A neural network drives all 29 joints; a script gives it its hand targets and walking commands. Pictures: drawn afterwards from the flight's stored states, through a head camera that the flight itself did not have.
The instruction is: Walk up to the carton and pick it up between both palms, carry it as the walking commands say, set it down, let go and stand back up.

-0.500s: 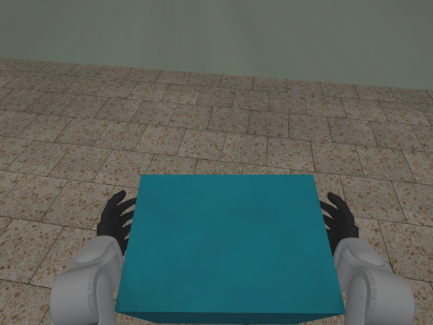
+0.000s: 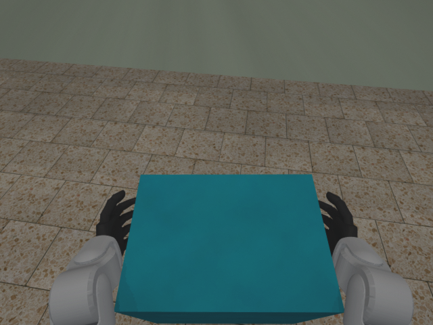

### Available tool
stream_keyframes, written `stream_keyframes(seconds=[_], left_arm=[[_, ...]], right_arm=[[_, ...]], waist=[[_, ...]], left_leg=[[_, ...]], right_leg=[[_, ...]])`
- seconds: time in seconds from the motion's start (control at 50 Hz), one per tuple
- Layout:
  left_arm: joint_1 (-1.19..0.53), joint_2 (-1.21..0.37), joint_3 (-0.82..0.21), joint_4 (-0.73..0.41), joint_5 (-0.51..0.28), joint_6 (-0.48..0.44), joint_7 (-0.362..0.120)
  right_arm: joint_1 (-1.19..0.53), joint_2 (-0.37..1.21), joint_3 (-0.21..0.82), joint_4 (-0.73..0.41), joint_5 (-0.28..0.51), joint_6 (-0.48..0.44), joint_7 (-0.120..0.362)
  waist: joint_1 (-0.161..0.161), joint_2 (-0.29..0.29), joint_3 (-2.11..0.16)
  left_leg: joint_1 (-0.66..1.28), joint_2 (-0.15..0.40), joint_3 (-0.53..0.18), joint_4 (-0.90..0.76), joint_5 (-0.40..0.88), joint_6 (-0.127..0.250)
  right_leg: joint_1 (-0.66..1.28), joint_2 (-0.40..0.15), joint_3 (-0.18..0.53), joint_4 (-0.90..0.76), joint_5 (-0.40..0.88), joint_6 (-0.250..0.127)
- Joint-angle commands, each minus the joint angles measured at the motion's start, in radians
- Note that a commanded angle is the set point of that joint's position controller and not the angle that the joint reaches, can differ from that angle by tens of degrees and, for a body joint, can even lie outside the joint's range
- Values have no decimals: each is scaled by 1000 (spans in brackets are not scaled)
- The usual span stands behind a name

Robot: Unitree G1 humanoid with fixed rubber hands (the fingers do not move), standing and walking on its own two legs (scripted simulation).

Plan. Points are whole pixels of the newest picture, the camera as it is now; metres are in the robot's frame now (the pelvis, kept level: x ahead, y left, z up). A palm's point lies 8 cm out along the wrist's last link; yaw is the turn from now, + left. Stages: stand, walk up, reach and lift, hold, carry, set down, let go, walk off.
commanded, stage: carry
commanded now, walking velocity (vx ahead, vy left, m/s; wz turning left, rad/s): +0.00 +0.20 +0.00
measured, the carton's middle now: (225, 257) +0.24 +0.00 +0.02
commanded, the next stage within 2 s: none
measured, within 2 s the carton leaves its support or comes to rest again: neither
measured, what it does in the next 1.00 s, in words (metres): stands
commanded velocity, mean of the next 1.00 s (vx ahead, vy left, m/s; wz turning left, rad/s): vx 0.07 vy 0.17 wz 0.08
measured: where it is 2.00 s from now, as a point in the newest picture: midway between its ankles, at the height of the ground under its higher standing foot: (202, 284)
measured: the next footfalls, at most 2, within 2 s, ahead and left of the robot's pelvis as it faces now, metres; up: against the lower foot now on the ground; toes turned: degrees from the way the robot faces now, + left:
left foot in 1.36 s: +0.17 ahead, +0.12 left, +0.00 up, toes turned +24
right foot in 1.72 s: +0.49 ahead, -0.03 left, +0.00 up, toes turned +10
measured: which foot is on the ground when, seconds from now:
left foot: down 0.00-1.00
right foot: down 0.00-1.00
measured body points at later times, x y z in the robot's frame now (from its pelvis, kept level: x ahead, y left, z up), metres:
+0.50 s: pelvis +0.00 +0.00 +0.00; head +0.00 +0.00 +0.45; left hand +0.25 +0.18 +0.09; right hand +0.25 -0.18 +0.09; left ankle +0.06 +0.07 -0.72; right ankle -0.01 -0.17 -0.72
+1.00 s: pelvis +0.01 +0.00 +0.00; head +0.00 +0.00 +0.45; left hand +0.25 +0.18 +0.10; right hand +0.25 -0.18 +0.09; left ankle +0.06 +0.07 -0.72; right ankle -0.02 -0.16 -0.72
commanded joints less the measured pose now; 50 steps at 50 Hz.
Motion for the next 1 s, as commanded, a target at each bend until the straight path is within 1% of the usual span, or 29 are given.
stream_keyframes(seconds=[0.0,0.04,0.06,0.08,0.12,0.16,0.18,0.22,0.26,0.3,0.32,0.34,0.38,0.42,0.44,0.48,0.52,0.56,0.58,0.6,0.64,0.7,0.74,0.82,0.86,0.88,0.92,0.94,0.98], left_arm=[[-362,-660,-769,-85,-249,10,-58],[-356,-653,-768,-80,-247,11,-57],[-356,-651,-771,-80,-246,11,-56],[-355,-649,-774,-82,-246,12,-55],[-351,-648,-779,-88,-245,13,-52],[-352,-650,-778,-93,-243,13,-51],[-352,-652,-776,-91,-243,13,-52],[-356,-660,-773,-88,-247,11,-55],[-363,-660,-770,-86,-249,10,-58],[-359,-654,-769,-82,-247,11,-57],[-358,-652,-771,-82,-247,11,-56],[-356,-650,-773,-83,-246,12,-55],[-352,-648,-778,-88,-245,13,-53],[-352,-650,-778,-92,-244,13,-52],[-352,-651,-777,-92,-244,13,-53],[-355,-657,-774,-89,-247,12,-55],[-362,-658,-772,-88,-249,11,-57],[-360,-654,-771,-86,-248,11,-57],[-359,-652,-772,-85,-247,12,-57],[-356,-650,-774,-85,-247,12,-56],[-352,-648,-777,-89,-246,13,-54],[-352,-651,-776,-92,-245,13,-53],[-354,-654,-774,-90,-246,12,-55],[-360,-653,-772,-88,-248,12,-57],[-356,-650,-774,-88,-247,13,-56],[-354,-647,-774,-86,-245,14,-54],[-376,-649,-774,-97,-247,13,-54],[-382,-649,-773,-104,-250,14,-55],[-380,-646,-768,-109,-252,18,-60]], right_arm=[[-363,641,770,-92,245,11,72],[-364,636,770,-93,243,10,73],[-364,636,770,-92,244,10,74],[-364,635,770,-89,246,10,75],[-366,637,768,-83,250,11,76],[-364,639,765,-78,252,12,76],[-366,641,764,-80,252,12,75],[-370,643,766,-87,249,11,73],[-365,641,769,-90,245,10,72],[-364,637,769,-91,243,9,73],[-364,636,769,-91,244,9,74],[-364,635,768,-89,245,9,74],[-366,636,767,-84,248,10,75],[-364,638,766,-80,251,11,75],[-366,639,765,-81,251,12,75],[-369,641,766,-87,249,11,73],[-366,640,768,-90,246,10,73],[-364,637,769,-91,244,9,73],[-364,635,769,-91,244,9,74],[-364,635,768,-90,245,9,74],[-365,635,767,-85,247,10,75],[-366,638,766,-83,249,12,74],[-369,639,767,-87,248,11,73],[-365,637,768,-91,245,10,73],[-365,635,768,-90,245,10,74],[-371,633,768,-87,243,10,74],[-382,632,770,-89,247,11,75],[-380,631,771,-98,248,13,74],[-359,632,770,-95,242,18,70]], waist=[[3,-25,-140],[-2,-91,-139],[-5,-98,-142],[-6,-83,-147],[-3,-1,-155],[3,74,-158],[5,81,-159],[9,51,-152],[4,-10,-142],[-1,-71,-141],[-3,-81,-144],[-5,-72,-148],[-2,-9,-156],[3,55,-158],[6,64,-157],[8,44,-151],[5,-6,-143],[0,-55,-143],[-2,-63,-146],[-3,-56,-149],[-1,-7,-155],[6,49,-155],[7,33,-150],[1,-42,-145],[-1,-40,-150],[1,-14,-161],[-3,83,-140],[-5,125,-130],[4,164,-122]], left_leg=[[103,135,-127,-132,-60,-45],[86,102,-100,-70,-50,-60],[96,97,-100,-55,-24,-60],[118,103,-111,-61,9,-55],[169,145,-163,-120,66,-34],[194,191,-213,-185,64,-12],[192,199,-217,-198,43,-5],[160,181,-183,-187,-11,-15],[117,144,-134,-142,-44,-39],[99,113,-106,-87,-42,-53],[105,107,-103,-72,-21,-55],[121,110,-111,-72,8,-51],[163,141,-151,-115,59,-35],[185,179,-192,-169,63,-18],[184,187,-198,-183,48,-13],[161,176,-175,-178,2,-18],[126,146,-136,-143,-29,-36],[112,121,-111,-98,-27,-48],[116,116,-109,-86,-11,-49],[128,119,-115,-86,12,-47],[160,144,-147,-119,53,-34],[176,177,-181,-170,46,-18],[158,170,-165,-167,9,-22],[122,128,-116,-106,-15,-44],[135,127,-121,-99,16,-42],[157,140,-154,-142,-49,-35],[205,182,-262,-281,-353,-1],[222,214,-323,-345,-495,18],[193,257,-382,-398,-568,37]], right_leg=[[27,-62,28,-115,73,-68],[27,-114,95,-154,122,-82],[14,-124,104,-154,141,-83],[-7,-119,91,-138,147,-77],[-47,-66,19,-72,104,-55],[-61,-9,-47,-21,16,-40],[-55,1,-58,-21,-6,-42],[-18,-11,-43,-55,15,-52],[20,-51,11,-105,69,-64],[26,-98,72,-142,116,-76],[17,-109,83,-144,133,-78],[1,-108,77,-133,141,-74],[-32,-69,21,-81,114,-57],[-45,-21,-35,-39,44,-44],[-41,-11,-47,-37,20,-44],[-15,-17,-37,-62,26,-51],[16,-49,6,-100,73,-61],[22,-87,54,-130,113,-71],[15,-96,64,-132,127,-73],[3,-95,59,-123,133,-70],[-22,-65,16,-83,113,-57],[-28,-20,-36,-51,42,-46],[-9,-25,-28,-70,42,-52],[18,-79,41,-121,111,-67],[3,-83,42,-114,124,-66],[-12,-54,13,-102,27,-54],[-64,37,-83,-37,-184,-44],[-85,65,-124,12,-213,-43],[-37,65,-140,66,-176,-47]])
